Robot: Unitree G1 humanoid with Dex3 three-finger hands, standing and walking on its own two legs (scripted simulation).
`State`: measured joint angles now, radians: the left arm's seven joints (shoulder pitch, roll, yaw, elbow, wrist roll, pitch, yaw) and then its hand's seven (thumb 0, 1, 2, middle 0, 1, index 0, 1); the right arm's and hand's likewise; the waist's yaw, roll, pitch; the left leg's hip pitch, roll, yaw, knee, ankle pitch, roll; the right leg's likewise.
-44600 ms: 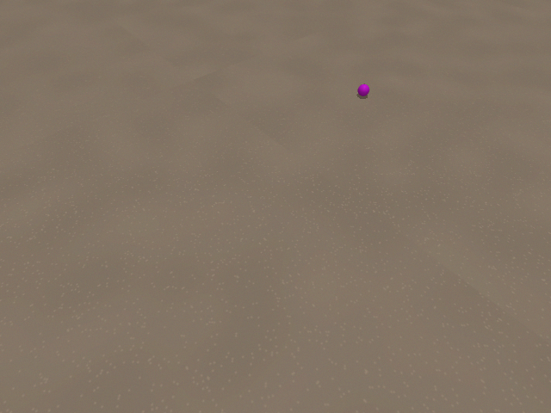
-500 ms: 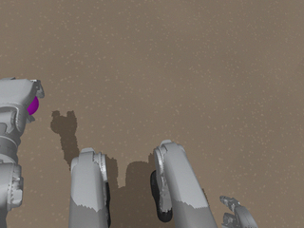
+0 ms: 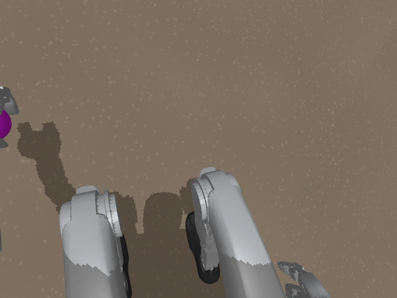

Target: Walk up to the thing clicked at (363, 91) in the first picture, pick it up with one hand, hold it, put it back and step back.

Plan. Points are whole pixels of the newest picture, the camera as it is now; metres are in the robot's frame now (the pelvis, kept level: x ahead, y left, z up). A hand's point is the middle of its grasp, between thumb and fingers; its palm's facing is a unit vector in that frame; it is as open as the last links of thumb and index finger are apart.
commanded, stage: crouch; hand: left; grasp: from above
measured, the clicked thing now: out of the picture +0.46 +0.34 -0.20
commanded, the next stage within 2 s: lower in 0.32 s
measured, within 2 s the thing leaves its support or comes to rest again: neither
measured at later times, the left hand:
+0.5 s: hand out of the picture +0.46 +0.33 -0.21, palm faces -0.46 -0.08 -0.88, open 8.5 cm
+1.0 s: hand (10, 129) +0.46 +0.33 -0.27, palm faces -0.46 -0.09 -0.89, open 8.5 cm
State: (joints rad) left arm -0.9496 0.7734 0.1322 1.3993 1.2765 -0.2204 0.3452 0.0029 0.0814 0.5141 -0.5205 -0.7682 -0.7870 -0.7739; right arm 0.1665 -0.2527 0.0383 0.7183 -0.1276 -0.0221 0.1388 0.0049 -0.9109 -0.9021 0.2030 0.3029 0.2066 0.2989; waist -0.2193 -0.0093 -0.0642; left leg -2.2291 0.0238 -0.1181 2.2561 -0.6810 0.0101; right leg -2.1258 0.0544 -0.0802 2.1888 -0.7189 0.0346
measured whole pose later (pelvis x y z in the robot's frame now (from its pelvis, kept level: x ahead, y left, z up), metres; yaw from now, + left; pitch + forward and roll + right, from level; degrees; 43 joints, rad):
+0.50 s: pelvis +0.00 +0.00 -0.04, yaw -2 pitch +34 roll -10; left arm -1.02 0.88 0.13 1.47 1.28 -0.23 0.35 -0.01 0.09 0.49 -0.54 -0.74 -0.80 -0.76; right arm 0.14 -0.27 0.11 0.71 -0.15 -0.02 0.13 0.00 -0.91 -0.90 0.20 0.30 0.21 0.30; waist -0.25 -0.03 -0.01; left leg -2.33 0.03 -0.16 2.39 -0.68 0.00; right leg -2.22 0.07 -0.11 2.31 -0.71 0.04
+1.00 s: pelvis +0.00 +0.00 -0.07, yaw -5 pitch +32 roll -12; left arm -1.02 0.96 0.16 1.55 1.32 -0.27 0.44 -0.01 0.08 0.48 -0.57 -0.70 -0.82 -0.73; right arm 0.09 -0.28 0.17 0.69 -0.19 -0.04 0.15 0.00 -0.91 -0.90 0.20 0.30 0.21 0.30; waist -0.28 -0.08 0.07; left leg -2.37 0.03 -0.20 2.49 -0.70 0.00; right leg -2.25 0.08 -0.15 2.37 -0.71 0.04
